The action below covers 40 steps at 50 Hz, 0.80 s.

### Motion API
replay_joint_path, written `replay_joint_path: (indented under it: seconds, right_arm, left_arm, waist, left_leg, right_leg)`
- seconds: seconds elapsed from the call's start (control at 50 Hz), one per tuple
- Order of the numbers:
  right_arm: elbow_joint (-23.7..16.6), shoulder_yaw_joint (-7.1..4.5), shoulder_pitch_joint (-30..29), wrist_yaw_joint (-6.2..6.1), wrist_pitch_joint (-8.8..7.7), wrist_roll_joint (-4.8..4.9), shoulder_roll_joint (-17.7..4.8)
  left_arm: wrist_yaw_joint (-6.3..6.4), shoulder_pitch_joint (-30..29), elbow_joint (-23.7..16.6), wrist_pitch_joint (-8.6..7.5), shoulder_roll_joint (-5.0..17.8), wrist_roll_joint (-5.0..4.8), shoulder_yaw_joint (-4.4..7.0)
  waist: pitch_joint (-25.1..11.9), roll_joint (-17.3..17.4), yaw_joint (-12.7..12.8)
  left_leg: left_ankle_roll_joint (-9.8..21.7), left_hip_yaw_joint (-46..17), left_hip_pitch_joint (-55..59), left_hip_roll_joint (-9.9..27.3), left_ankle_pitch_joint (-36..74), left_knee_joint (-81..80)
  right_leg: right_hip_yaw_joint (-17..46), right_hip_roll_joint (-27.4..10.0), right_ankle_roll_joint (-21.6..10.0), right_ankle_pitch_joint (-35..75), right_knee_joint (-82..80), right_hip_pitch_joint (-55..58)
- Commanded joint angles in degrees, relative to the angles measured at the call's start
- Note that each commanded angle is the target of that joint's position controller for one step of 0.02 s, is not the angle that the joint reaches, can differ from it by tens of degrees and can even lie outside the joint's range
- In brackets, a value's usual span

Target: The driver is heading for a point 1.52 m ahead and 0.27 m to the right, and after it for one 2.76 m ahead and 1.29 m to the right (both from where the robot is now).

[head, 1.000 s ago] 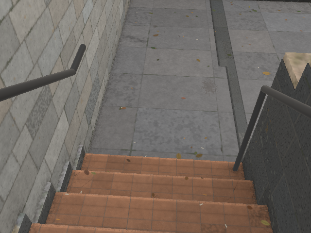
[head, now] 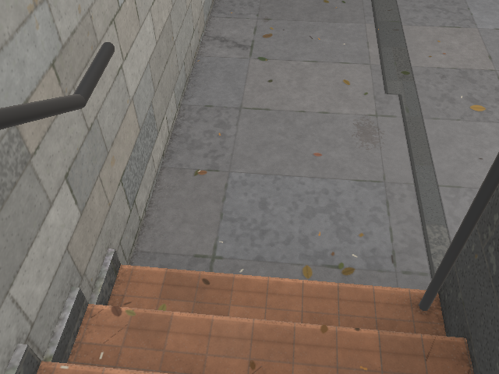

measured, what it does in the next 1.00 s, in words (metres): walks ahead: left foot 0.14 m higher, then left foot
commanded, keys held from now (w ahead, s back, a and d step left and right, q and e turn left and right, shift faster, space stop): no key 1.00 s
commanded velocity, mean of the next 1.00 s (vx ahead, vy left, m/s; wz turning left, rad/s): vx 0.02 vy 0.00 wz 0.00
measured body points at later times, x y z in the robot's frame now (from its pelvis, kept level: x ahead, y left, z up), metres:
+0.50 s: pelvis +0.06 -0.01 -0.02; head +0.07 +0.00 +0.43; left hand +0.01 +0.20 -0.18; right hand +0.12 -0.23 -0.17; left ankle +0.10 +0.15 -0.75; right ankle +0.07 -0.08 -0.75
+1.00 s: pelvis +0.10 +0.03 -0.02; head +0.12 +0.03 +0.43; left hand +0.14 +0.26 -0.17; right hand +0.14 -0.21 -0.17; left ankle +0.11 +0.15 -0.75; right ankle +0.07 -0.08 -0.75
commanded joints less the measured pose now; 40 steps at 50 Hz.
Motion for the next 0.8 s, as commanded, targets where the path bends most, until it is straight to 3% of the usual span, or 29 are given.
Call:
replay_joint_path:
  seconds: [0.02,0.04,0.06,0.08,0.1,0.12,0.14,0.16,0.18,0.2,0.22,0.26,0.28,0.3,0.32,0.34,0.36,0.38,0.4,0.42,0.46,0.48,0.52,0.54,0.58,0.6,0.62,0.66,0.8]
  right_arm:
    - [-8.4,-0.02,-1.1,0.33,-1.70,1.49,-2.8]
    - [-5.0,1.86,3.3,0.01,-2.04,2.49,1.7]
    - [-3.2,1.55,8.6,-0.04,-1.98,3.15,1.4]
    - [-3.7,1.79,9.1,0.04,-1.70,3.28,0.5]
    - [-3.8,1.79,7.8,-0.86,-1.57,0.24,0.6]
    - [-4.9,1.77,4.9,-0.73,-1.83,-0.26,0.0]
    - [-7.3,1.31,1.5,-0.92,-2.11,0.59,-2.1]
    - [-6.8,1.00,1.3,-1.08,-1.72,0.37,-2.8]
    - [-8.1,0.49,-0.6,-1.07,-2.32,1.05,-3.2]
    - [-9.3,-0.02,-4.4,-1.31,-2.94,2.03,-4.3]
    - [-10.0,-0.26,-6.5,-1.80,-3.59,2.15,-4.4]
    - [-10.2,-0.28,-8.4,-2.47,-4.15,1.75,-3.4]
    - [-9.5,-0.99,-9.0,-2.30,-3.97,1.10,-4.6]
    - [-8.9,-1.50,-9.1,-2.10,-3.61,1.29,-4.5]
    - [-8.2,-1.71,-8.9,-1.67,-3.16,1.39,-3.9]
    - [-8.1,-2.16,-10.2,-1.04,-2.50,0.85,-4.3]
    - [-7.6,-2.86,-9.3,-0.48,-1.77,0.22,-5.2]
    - [-7.3,-2.92,-8.7,-0.01,-1.36,0.36,-5.0]
    - [-6.4,-2.98,-6.9,0.02,-1.18,0.15,-4.7]
    - [-5.5,-3.07,-4.8,-0.33,-1.09,-0.49,-4.3]
    - [-5.0,-2.84,-4.5,-0.94,-1.28,0.03,-3.9]
    - [-5.3,-2.73,-6.4,-1.69,-1.50,-0.19,-4.2]
    - [-4.7,-3.10,-9.6,-1.87,-1.74,-0.35,-6.4]
    - [-4.1,-3.58,-9.8,-1.42,-1.73,-0.03,-6.4]
    - [-3.7,-3.97,-11.0,-0.82,-1.75,0.84,-5.9]
    - [-3.3,-4.02,-10.4,-0.50,-1.72,0.67,-5.5]
    - [-2.8,-4.27,-10.7,-0.45,-1.90,0.24,-5.7]
    - [-2.0,-4.84,-10.3,-0.54,-2.05,0.61,-6.7]
    - [-0.6,-5.61,-10.3,-1.18,-1.69,0.73,-7.3]
  left_arm:
    - [-3.19,4.7,-1.0,0.03,6.6,-2.89,-0.38]
    - [-2.55,5.7,0.0,-0.11,3.6,-0.63,-1.84]
    - [-2.18,10.1,2.7,-1.03,3.5,-0.28,-2.29]
    - [-1.76,11.5,3.9,-2.07,4.5,-0.90,-2.48]
    - [-0.09,9.4,2.6,-3.26,0.9,-1.69,-3.26]
    - [0.49,8.4,2.4,-3.71,0.8,-2.17,-4.26]
    - [0.72,9.9,3.1,-3.93,0.6,-2.37,-4.81]
    - [1.18,8.6,3.1,-4.46,2.3,-1.85,-4.63]
    - [1.16,8.5,3.2,-4.63,4.0,-1.34,-4.55]
    - [1.49,13.5,4.9,-5.02,3.8,-0.93,-4.67]
    - [1.59,17.7,7.0,-5.25,3.0,-0.85,-4.71]
    - [1.63,20.7,8.9,-4.99,1.7,0.19,-4.65]
    - [2.23,18.8,8.3,-5.05,2.3,-0.20,-4.37]
    - [2.33,19.1,9.2,-5.47,0.9,-0.58,-4.93]
    - [2.34,20.6,10.7,-5.80,1.0,-1.19,-4.87]
    - [2.15,17.0,9.2,-5.56,0.9,-2.36,-4.85]
    - [1.34,13.4,7.6,-5.34,1.8,-3.25,-4.63]
    - [0.68,11.8,6.7,-4.99,3.1,-3.63,-4.10]
    - [-0.16,10.9,6.2,-4.52,4.3,-3.41,-3.57]
    - [-0.95,10.8,5.8,-4.26,4.5,-3.97,-3.31]
    - [-2.32,9.5,5.5,-3.27,0.9,-6.10,-3.76]
    - [-2.34,10.1,5.4,-2.68,2.4,-5.95,-2.25]
    - [-0.96,14.0,4.9,-1.89,1.5,-3.51,-0.67]
    - [-0.40,11.9,4.3,-2.10,0.6,-2.88,-0.54]
    - [0.20,11.4,4.8,-2.27,0.0,-3.34,0.10]
    - [0.25,12.0,5.2,-2.16,0.1,-3.70,0.49]
    - [0.45,11.0,5.1,-2.01,0.8,-3.20,1.06]
    - [0.37,8.8,4.2,-1.62,1.5,-3.21,1.73]
    - [0.72,5.6,3.5,-1.73,2.1,-3.04,2.73]
  waist:
    - [-5.1,-0.4,0.7]
    - [0.1,2.5,-0.4]
    - [5.8,-0.7,-2.4]
    - [7.6,-2.9,-2.8]
    - [6.4,1.3,-0.3]
    - [5.7,-0.4,0.4]
    - [3.3,-1.6,2.3]
    - [4.2,1.8,1.7]
    - [5.2,1.9,1.9]
    - [4.5,1.1,4.8]
    - [4.1,-0.2,6.2]
    - [2.6,-0.1,6.5]
    - [2.4,3.8,5.9]
    - [3.2,1.2,5.3]
    - [3.9,-0.9,4.7]
    - [4.4,-0.8,3.9]
    - [4.5,-2.2,2.1]
    - [4.6,-2.2,1.6]
    - [4.5,-3.0,1.1]
    - [4.0,-2.8,0.5]
    - [4.2,1.0,-0.9]
    - [3.6,1.7,0.8]
    - [5.1,4.7,5.9]
    - [7.4,4.4,5.1]
    - [7.2,4.1,5.5]
    - [7.0,4.6,5.4]
    - [5.8,5.1,5.4]
    - [2.9,5.7,5.0]
    - [1.8,4.8,4.4]
  left_leg:
    - [-3.7,-1.5,-28.7,5.0,2.1,2.4]
    - [-3.4,-4.2,-19.4,8.3,13.4,-1.6]
    - [-4.2,-3.3,-11.9,8.2,15.7,-3.1]
    - [-5.7,-1.7,-8.4,6.8,12.9,-2.1]
    - [-4.8,-3.4,-12.6,9.6,32.3,-12.0]
    - [-5.3,-2.2,-12.6,9.4,35.2,-17.2]
    - [-6.6,-1.7,-13.9,9.3,34.3,-19.6]
    - [-7.1,-4.3,-14.8,11.0,47.6,-28.0]
    - [-6.8,-4.1,-18.5,10.2,47.7,-30.3]
    - [-6.7,-3.3,-22.7,9.6,44.3,-29.9]
    - [-6.3,-3.9,-26.8,9.7,41.2,-30.5]
    - [-6.7,-4.1,-29.3,10.4,39.3,-33.0]
    - [-5.8,-3.0,-24.3,10.7,46.4,-44.0]
    - [-5.8,-0.3,-19.4,10.0,48.8,-46.2]
    - [-5.3,1.9,-16.7,8.6,48.4,-46.4]
    - [-5.9,3.4,-8.0,8.7,44.2,-52.1]
    - [-6.1,4.3,0.7,7.4,42.3,-56.9]
    - [-6.1,4.0,6.5,6.8,43.6,-60.7]
    - [-5.8,3.4,11.2,7.0,43.7,-60.2]
    - [-5.2,2.6,15.0,7.7,43.7,-58.9]
    - [-4.4,1.7,18.2,9.4,45.1,-71.5]
    - [-3.8,2.8,20.1,10.0,42.9,-75.7]
    - [0.1,4.7,17.9,8.2,34.5,-76.3]
    - [1.0,3.4,10.7,8.0,31.8,-79.5]
    - [1.4,3.9,9.7,7.8,35.0,-80.8]
    - [1.6,4.2,9.8,7.7,36.9,-80.9]
    - [1.6,4.6,9.8,7.4,40.0,-80.3]
    - [1.8,5.3,10.7,7.1,43.8,-79.2]
    - [2.1,5.5,12.5,6.9,47.3,-77.5]
  right_leg:
    - [17.1,-20.0,-10.8,28.5,6.1,20.9]
    - [12.1,-19.9,-6.6,27.7,2.4,7.2]
    - [11.0,-18.8,-6.4,25.5,-0.2,-5.7]
    - [11.1,-16.5,-6.2,17.7,-2.4,-12.0]
    - [8.7,-11.0,-7.2,4.6,-0.9,-11.1]
    - [9.1,-9.9,-6.1,-0.6,-0.3,-11.2]
    - [11.6,-10.0,-5.1,-3.0,1.1,-8.2]
    - [15.0,-11.6,-6.1,-4.6,1.9,-7.6]
    - [14.4,-12.0,-4.0,-5.8,1.3,-5.1]
    - [14.9,-11.3,-1.8,-0.9,2.5,1.6]
    - [15.4,-11.0,-0.6,6.8,4.3,8.6]
    - [16.3,-11.0,-0.4,19.9,6.9,15.7]
    - [12.3,-9.3,0.2,16.5,6.6,13.1]
    - [9.8,-6.7,2.5,17.1,6.3,9.8]
    - [8.6,-6.0,4.0,19.5,5.6,8.6]
    - [9.6,-6.2,3.5,17.6,3.0,3.1]
    - [9.9,-7.1,2.6,11.7,1.0,-2.9]
    - [11.7,-8.5,1.3,4.1,-0.3,-6.5]
    - [13.1,-9.5,0.7,-4.0,-1.6,-9.1]
    - [13.5,-9.6,0.5,-10.6,-1.9,-10.7]
    - [14.9,-8.3,0.5,-17.6,-1.8,-8.5]
    - [14.9,-7.0,-1.9,-19.9,-1.7,-6.5]
    - [9.4,-3.2,-4.1,-24.0,-2.4,-4.4]
    - [5.2,-0.9,-3.3,-23.1,-0.3,-0.6]
    - [2.4,0.7,-2.5,-16.1,1.6,3.1]
    - [1.7,1.4,-2.3,-12.7,1.9,4.7]
    - [0.6,2.2,-2.2,-7.8,3.2,6.1]
    - [0.1,2.2,-2.0,-1.5,4.5,9.0]
    - [0.0,2.0,-0.9,2.5,5.9,8.9]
